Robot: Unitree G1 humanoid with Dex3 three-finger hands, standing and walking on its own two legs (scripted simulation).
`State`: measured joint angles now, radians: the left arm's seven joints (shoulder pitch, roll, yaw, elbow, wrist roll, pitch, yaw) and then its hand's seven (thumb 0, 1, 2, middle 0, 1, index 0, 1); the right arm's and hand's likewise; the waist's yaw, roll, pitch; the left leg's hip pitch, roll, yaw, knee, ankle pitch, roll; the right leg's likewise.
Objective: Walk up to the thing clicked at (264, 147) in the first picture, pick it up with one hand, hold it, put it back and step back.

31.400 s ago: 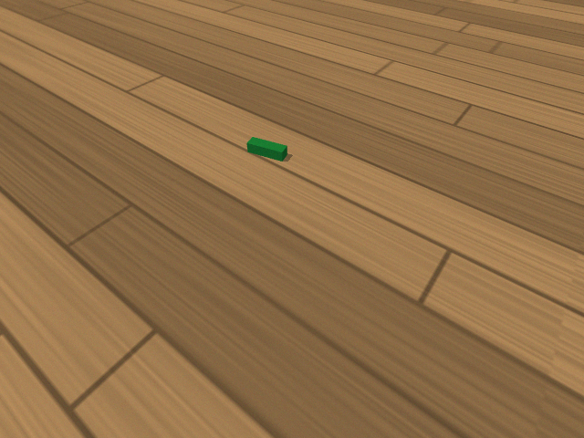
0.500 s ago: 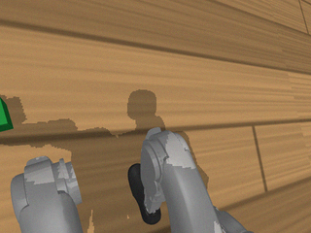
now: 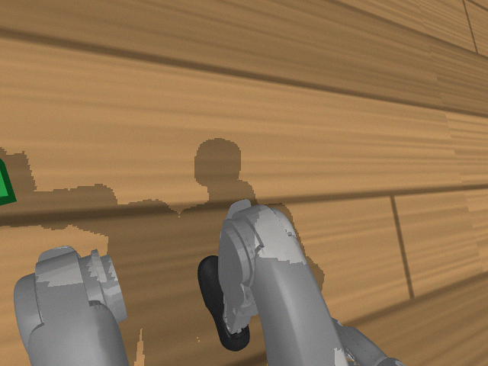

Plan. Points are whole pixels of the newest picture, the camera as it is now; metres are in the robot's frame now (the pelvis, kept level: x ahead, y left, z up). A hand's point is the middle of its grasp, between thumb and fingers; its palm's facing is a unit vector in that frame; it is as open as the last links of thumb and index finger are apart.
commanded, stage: open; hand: left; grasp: from above
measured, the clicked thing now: out of the picture +0.41 +0.37 -0.26
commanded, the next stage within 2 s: withdraw in 0.36 s
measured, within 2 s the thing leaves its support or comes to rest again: neither
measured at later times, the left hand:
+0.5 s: hand out of the picture +0.41 +0.35 -0.23, palm faces -0.44 -0.15 -0.88, open 13.8 cm
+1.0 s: hand out of the picture +0.41 +0.38 -0.07, palm faces -0.42 -0.09 -0.90, open 14.0 cm
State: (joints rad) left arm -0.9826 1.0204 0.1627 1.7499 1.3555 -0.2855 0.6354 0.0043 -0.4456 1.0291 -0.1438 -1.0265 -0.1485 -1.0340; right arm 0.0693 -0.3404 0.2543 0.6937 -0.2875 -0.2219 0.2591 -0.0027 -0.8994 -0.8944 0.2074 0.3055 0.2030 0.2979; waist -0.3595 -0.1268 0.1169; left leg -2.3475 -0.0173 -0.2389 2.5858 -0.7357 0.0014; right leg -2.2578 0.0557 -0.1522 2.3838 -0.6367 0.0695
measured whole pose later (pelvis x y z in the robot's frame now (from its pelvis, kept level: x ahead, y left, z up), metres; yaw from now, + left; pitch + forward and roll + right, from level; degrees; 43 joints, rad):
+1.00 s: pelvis +0.00 -0.01 +0.06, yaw +6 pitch +34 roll -9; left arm -0.87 0.78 0.03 1.26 1.15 -0.13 0.25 0.00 -0.51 1.00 -0.09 -1.00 -0.10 -1.01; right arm 0.12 -0.29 0.06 0.71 -0.11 -0.07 0.23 0.00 -0.91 -0.90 0.21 0.30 0.20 0.30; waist -0.19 0.02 -0.09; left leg -2.26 -0.02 -0.13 2.36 -0.70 0.01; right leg -2.19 0.02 -0.07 2.24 -0.65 0.05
